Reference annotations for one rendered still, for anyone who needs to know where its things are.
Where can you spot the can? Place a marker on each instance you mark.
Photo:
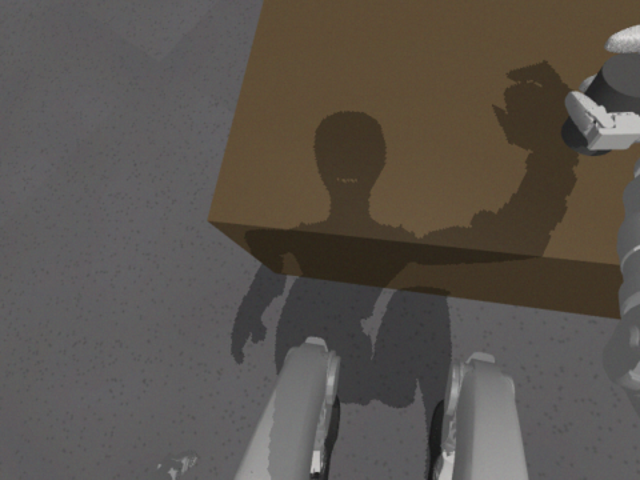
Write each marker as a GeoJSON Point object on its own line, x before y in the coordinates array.
{"type": "Point", "coordinates": [617, 88]}

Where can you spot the left robot foot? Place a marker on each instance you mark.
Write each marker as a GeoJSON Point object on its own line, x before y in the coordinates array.
{"type": "Point", "coordinates": [329, 442]}

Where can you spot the right robot arm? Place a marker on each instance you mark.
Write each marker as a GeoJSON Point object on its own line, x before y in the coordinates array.
{"type": "Point", "coordinates": [621, 355]}

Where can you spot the right robot hand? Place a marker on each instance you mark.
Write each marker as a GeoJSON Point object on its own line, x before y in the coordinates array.
{"type": "Point", "coordinates": [617, 130]}

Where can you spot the right robot foot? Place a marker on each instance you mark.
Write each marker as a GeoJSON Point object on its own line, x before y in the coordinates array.
{"type": "Point", "coordinates": [435, 439]}

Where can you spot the left robot hand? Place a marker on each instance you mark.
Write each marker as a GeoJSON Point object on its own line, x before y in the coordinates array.
{"type": "Point", "coordinates": [173, 466]}

